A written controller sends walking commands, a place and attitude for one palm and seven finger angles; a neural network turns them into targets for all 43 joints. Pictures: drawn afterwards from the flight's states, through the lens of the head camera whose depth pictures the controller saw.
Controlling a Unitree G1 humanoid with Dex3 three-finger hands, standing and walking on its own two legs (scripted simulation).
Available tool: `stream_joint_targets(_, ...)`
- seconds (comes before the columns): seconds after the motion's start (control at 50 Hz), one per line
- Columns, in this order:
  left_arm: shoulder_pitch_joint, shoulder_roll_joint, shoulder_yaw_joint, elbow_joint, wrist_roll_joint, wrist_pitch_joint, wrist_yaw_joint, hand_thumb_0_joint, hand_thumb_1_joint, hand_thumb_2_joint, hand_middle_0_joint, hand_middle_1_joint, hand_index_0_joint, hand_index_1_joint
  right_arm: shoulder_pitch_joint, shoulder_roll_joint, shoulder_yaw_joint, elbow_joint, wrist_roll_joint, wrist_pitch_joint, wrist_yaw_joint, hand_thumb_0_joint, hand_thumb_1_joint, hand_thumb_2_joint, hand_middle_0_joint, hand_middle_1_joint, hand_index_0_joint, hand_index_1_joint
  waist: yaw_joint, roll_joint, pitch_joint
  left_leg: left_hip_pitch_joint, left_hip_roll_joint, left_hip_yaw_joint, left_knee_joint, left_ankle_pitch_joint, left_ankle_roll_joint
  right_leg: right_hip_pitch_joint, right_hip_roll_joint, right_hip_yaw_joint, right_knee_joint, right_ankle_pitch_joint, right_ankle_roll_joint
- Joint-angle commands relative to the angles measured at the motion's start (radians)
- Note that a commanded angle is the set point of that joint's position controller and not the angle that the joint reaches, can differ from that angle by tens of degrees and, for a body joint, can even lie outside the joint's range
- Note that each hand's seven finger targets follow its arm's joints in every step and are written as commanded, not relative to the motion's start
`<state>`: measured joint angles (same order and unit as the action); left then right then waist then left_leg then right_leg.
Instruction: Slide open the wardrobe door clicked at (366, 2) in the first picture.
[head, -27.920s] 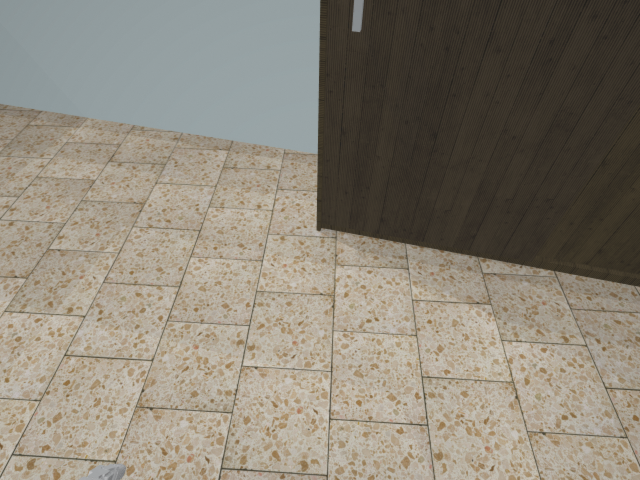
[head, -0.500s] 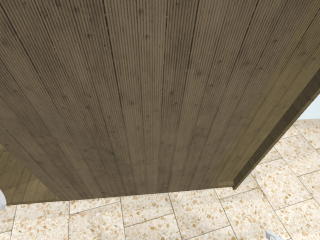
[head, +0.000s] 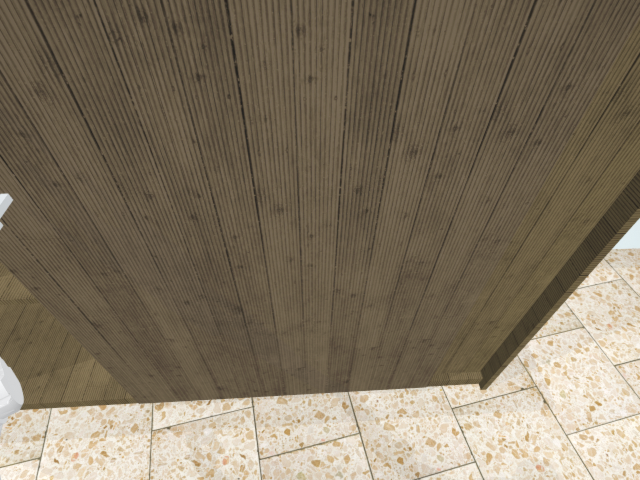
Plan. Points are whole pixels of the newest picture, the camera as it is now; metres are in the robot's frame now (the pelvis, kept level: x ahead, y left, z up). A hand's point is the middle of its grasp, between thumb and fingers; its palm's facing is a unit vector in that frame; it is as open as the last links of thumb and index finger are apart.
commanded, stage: stop walking and hold the door there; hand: left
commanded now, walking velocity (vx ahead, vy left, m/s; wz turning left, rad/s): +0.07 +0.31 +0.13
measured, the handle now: out of the picture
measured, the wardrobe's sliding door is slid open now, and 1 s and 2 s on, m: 0.65 0.65 0.65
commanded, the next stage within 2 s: loosen the grip on the handle in 1.54 s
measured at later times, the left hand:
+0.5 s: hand out of the picture +0.39 +0.41 +0.22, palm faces +0.60 -0.78 -0.21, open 7.1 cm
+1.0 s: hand out of the picture +0.40 +0.41 +0.22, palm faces +0.44 -0.89 -0.14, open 6.2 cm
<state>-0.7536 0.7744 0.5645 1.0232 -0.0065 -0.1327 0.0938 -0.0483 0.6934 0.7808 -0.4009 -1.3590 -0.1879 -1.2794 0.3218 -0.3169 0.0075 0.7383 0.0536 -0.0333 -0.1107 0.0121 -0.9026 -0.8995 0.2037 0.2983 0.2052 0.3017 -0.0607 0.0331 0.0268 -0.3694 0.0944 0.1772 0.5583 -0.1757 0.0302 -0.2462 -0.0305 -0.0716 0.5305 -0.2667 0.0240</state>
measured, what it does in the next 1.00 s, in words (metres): steps to the left: right foot, then left foot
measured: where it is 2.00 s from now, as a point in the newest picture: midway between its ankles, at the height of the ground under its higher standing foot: outside the picture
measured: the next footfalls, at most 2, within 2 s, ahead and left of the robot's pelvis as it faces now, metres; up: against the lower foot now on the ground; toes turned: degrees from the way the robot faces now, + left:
right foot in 0.44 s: -0.02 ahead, -0.05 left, +0.00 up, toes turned -10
left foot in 0.68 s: +0.12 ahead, +0.32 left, +0.00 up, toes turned +11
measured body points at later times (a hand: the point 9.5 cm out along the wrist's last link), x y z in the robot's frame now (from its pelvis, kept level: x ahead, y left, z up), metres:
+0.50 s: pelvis -0.01 +0.07 -0.01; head +0.05 +0.05 +0.44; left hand +0.35 +0.45 +0.23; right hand +0.17 -0.16 -0.12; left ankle +0.05 +0.15 -0.68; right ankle -0.06 -0.04 -0.73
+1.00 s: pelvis +0.00 +0.16 -0.01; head +0.09 +0.14 +0.43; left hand +0.37 +0.46 +0.23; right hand +0.19 -0.02 -0.14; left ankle +0.03 +0.30 -0.71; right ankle +0.02 +0.07 -0.73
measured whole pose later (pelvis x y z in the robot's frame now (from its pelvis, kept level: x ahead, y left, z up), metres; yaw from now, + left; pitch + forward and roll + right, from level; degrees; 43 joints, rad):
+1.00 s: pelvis +0.00 +0.16 -0.01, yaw +6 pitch -2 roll +2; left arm -0.66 0.35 0.30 0.21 -0.09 -0.08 0.11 -0.07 0.69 0.81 -0.46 -1.40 -0.25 -1.37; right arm 0.10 -0.19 0.07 0.68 0.04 -0.12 -0.07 0.01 -0.90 -0.90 0.20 0.30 0.20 0.30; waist 0.02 0.03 0.25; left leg -0.42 0.02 0.03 0.82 -0.42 -0.04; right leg -0.30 -0.04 -0.08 0.71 -0.37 -0.04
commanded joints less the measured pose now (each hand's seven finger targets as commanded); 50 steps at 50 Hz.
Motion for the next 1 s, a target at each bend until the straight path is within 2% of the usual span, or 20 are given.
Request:
stream_joint_targets(0.0,-0.305,0.336,0.003,-0.202,0.016,-0.078,0.008,0.0,0.9,0.9,-0.45,-1.4,-0.45,-1.4,-0.049,-0.167,-0.066,-0.111,-0.009,-0.019,-0.004,0.0,-0.9,-0.9,0.2,0.3,0.2,0.3,0.04,-0.093,-0.191,0.08,-0.015,-0.113,0.038,-0.077,-0.039,0.015,-0.292,0.238,-0.155,0.189,-0.09)
stream_joint_targets(0.08,-0.3,0.206,-0.083,-0.315,0.001,-0.089,0.001,0.0,0.9,0.9,-0.45,-1.4,-0.45,-1.4,-0.081,-0.172,-0.074,-0.125,-0.006,-0.018,0.001,0.0,-0.9,-0.9,0.2,0.3,0.2,0.3,0.035,-0.026,-0.201,0.193,0.042,-0.157,-0.089,0.122,-0.015,-0.047,-0.221,0.089,0.01,0.21,-0.037)
stream_joint_targets(0.14,-0.288,0.104,-0.157,-0.504,-0.006,-0.105,-0.001,0.0,0.9,0.9,-0.45,-1.4,-0.45,-1.4,-0.107,-0.169,-0.072,-0.156,-0.014,-0.046,0.018,0.0,-0.9,-0.9,0.2,0.3,0.2,0.3,0.048,0.267,-0.275,0.287,0.221,-0.39,-0.272,0.256,0.041,-0.185,-0.03,-0.016,0.434,-0.343,0.004)
stream_joint_targets(0.28,-0.31,0.035,-0.223,-0.669,-0.027,-0.042,0.021,0.0,0.9,0.9,-0.45,-1.4,-0.45,-1.4,-0.162,-0.126,-0.056,-0.167,0.003,-0.081,0.02,0.0,-0.9,-0.9,0.2,0.3,0.2,0.3,0.059,0.197,-0.325,0.303,0.119,-0.202,-0.268,0.182,0.066,-0.086,-0.032,-0.092,0.375,-0.269,0.009)
stream_joint_targets(0.34,-0.308,0.05,-0.202,-0.694,-0.033,-0.028,0.024,0.0,0.9,0.9,-0.45,-1.4,-0.45,-1.4,-0.189,-0.113,-0.049,-0.192,-0.008,-0.091,0.041,0.0,-0.9,-0.9,0.2,0.3,0.2,0.3,0.083,0.204,-0.339,0.233,0.075,-0.161,-0.28,0.146,-0.005,0.092,-0.028,-0.143,0.121,-0.222,-0.015)
stream_joint_targets(0.38,-0.25,0.104,-0.15,-0.665,-0.029,-0.034,0.023,0.0,0.9,0.9,-0.45,-1.4,-0.45,-1.4,-0.205,-0.12,-0.052,-0.204,-0.016,-0.083,0.061,0.0,-0.9,-0.9,0.2,0.3,0.2,0.3,0.132,0.049,-0.317,0.018,-0.008,-0.159,0.06,0.162,-0.103,0.297,-0.203,0.0,-0.217,-0.007,-0.11)
stream_joint_targets(0.4,-0.265,0.154,-0.124,-0.663,-0.012,-0.05,0.023,0.0,0.9,0.9,-0.45,-1.4,-0.45,-1.4,-0.176,-0.126,-0.054,-0.205,-0.008,-0.067,0.069,0.0,-0.9,-0.9,0.2,0.3,0.2,0.3,0.125,-0.341,-0.244,-0.314,-0.07,-0.239,0.481,-0.315,-0.096,0.367,-0.581,0.537,-0.26,0.289,-0.252)
stream_joint_targets(0.42,-0.282,0.13,-0.117,-0.582,-0.039,-0.037,0.03,0.0,0.9,0.9,-0.45,-1.4,-0.45,-1.4,-0.181,-0.145,-0.047,-0.179,-0.025,-0.076,0.063,0.0,-0.9,-0.9,0.2,0.3,0.2,0.3,0.098,-0.17,-0.194,-0.417,-0.053,-0.333,0.628,-0.337,-0.098,0.362,-0.635,0.46,-0.189,0.581,-0.244)
stream_joint_targets(0.48,-0.394,0.083,-0.135,-0.777,-0.03,-0.08,0.022,0.0,0.9,0.9,-0.45,-1.4,-0.45,-1.4,-0.211,-0.084,-0.036,-0.167,-0.012,-0.099,0.074,0.0,-0.9,-0.9,0.2,0.3,0.2,0.3,0.088,-0.234,-0.165,-0.465,-0.012,-0.267,0.532,-0.297,-0.081,0.447,-0.462,0.157,-0.041,0.706,-0.106)
stream_joint_targets(0.6,-0.336,-0.02,-0.199,-1.0,-0.023,-0.093,0.018,0.0,0.9,0.9,-0.45,-1.4,-0.45,-1.4,-0.266,-0.027,-0.045,-0.175,-0.021,-0.096,0.025,0.0,-0.9,-0.9,0.2,0.3,0.2,0.3,0.046,-0.073,-0.321,0.332,-0.139,0.097,-0.065,0.066,-0.056,0.052,-0.29,-0.093,0.302,0.654,-0.011)
stream_joint_targets(0.62,-0.359,-0.079,-0.256,-1.108,-0.035,-0.106,0.014,0.0,0.9,0.9,-0.45,-1.4,-0.45,-1.4,-0.262,-0.048,-0.054,-0.188,-0.018,-0.103,0.023,0.0,-0.9,-0.9,0.2,0.3,0.2,0.3,0.028,0.138,-0.406,0.52,-0.007,-0.058,-0.057,0.204,0.009,-0.12,-0.205,-0.088,0.538,0.267,0.007)
stream_joint_targets(0.64,-0.382,-0.143,-0.323,-1.228,-0.059,-0.123,0.009,0.0,0.9,0.9,-0.45,-1.4,-0.45,-1.4,-0.239,-0.074,-0.057,-0.217,-0.006,-0.115,0.029,0.0,-0.9,-0.9,0.2,0.3,0.2,0.3,0.029,0.406,-0.49,0.585,0.238,-0.403,-0.063,0.591,0.141,-0.272,-0.073,-0.039,0.79,-0.396,0.036)
stream_joint_targets(0.68,-0.258,-0.328,-0.431,-1.11,-0.048,-0.113,-0.017,0.0,0.9,0.9,-0.45,-1.4,-0.45,-1.4,-0.178,-0.062,-0.073,-0.171,0.013,-0.142,0.04,0.0,-0.9,-0.9,0.2,0.3,0.2,0.3,0.011,0.164,-0.403,0.447,0.263,-0.443,-0.09,0.389,0.191,-0.294,-0.027,0.055,0.913,-0.359,0.016)
stream_joint_targets(0.7,-0.263,-0.077,-0.216,-1.078,-0.032,-0.092,0.008,0.0,0.9,0.9,-0.45,-1.4,-0.45,-1.4,-0.189,-0.092,-0.083,-0.162,0.005,-0.13,0.022,0.0,-0.9,-0.9,0.2,0.3,0.2,0.3,0.042,0.19,-0.422,0.409,0.277,-0.449,-0.091,0.332,0.227,-0.302,-0.051,0.068,0.881,-0.339,0.025)
stream_joint_targets(0.72,-0.338,-0.112,-0.271,-1.13,-0.03,-0.078,0.001,0.0,0.9,0.9,-0.45,-1.4,-0.45,-1.4,-0.214,-0.058,-0.062,-0.177,0.001,-0.122,0.013,0.0,-0.9,-0.9,0.2,0.3,0.2,0.3,0.041,0.169,-0.366,0.321,0.25,-0.416,-0.078,0.299,0.227,-0.27,-0.066,0.077,0.764,-0.326,0.023)
stream_joint_targets(0.8,-0.422,-0.145,-0.289,-1.146,-0.052,-0.055,0.0,0.0,0.9,0.9,-0.45,-1.4,-0.45,-1.4,-0.217,-0.04,-0.019,-0.186,-0.008,-0.14,0.007,0.0,-0.9,-0.9,0.2,0.3,0.2,0.3,0.051,0.259,-0.357,0.253,0.199,-0.266,-0.052,0.323,0.127,-0.009,0.0,0.021,0.247,-0.198,0.007)
stream_joint_targets(0.84,-0.417,-0.162,-0.302,-1.109,-0.048,-0.049,-0.005,0.0,0.9,0.9,-0.45,-1.4,-0.45,-1.4,-0.213,-0.038,-0.012,-0.194,-0.011,-0.14,0.017,0.0,-0.9,-0.9,0.2,0.3,0.2,0.3,0.064,0.17,-0.362,0.203,0.157,-0.23,0.025,0.226,0.067,0.115,-0.02,0.053,0.013,0.023,-0.01)
stream_joint_targets(0.88,-0.336,-0.115,-0.257,-1.027,-0.048,-0.033,-0.005,0.0,0.9,0.9,-0.45,-1.4,-0.45,-1.4,-0.201,-0.002,-0.004,-0.211,-0.009,-0.134,0.02,0.0,-0.9,-0.9,0.2,0.3,0.2,0.3,0.05,-0.228,-0.346,0.057,-0.037,-0.105,0.245,-0.072,-0.051,0.159,-0.266,0.379,-0.106,0.447,-0.104)
stream_joint_targets(0.9,-0.325,-0.155,-0.282,-1.038,-0.062,-0.025,-0.01,0.0,0.9,0.9,-0.45,-1.4,-0.45,-1.4,-0.218,-0.008,-0.012,-0.217,-0.008,-0.143,0.032,0.0,-0.9,-0.9,0.2,0.3,0.2,0.3,0.071,-0.332,-0.299,-0.032,-0.092,-0.156,0.372,-0.291,-0.07,0.194,-0.308,0.412,-0.1,0.645,-0.147)
stream_joint_targets(0.98,-0.264,-0.202,-0.264,-1.066,-0.052,-0.033,0.013,0.0,0.9,0.9,-0.45,-1.4,-0.45,-1.4,-0.242,0.008,0.017,-0.2,-0.024,-0.146,0.014,0.0,-0.9,-0.9,0.2,0.3,0.2,0.3,0.086,-0.215,-0.337,-0.023,-0.087,-0.13,0.083,-0.233,-0.055,0.374,-0.24,0.19,0.07,0.887,-0.135)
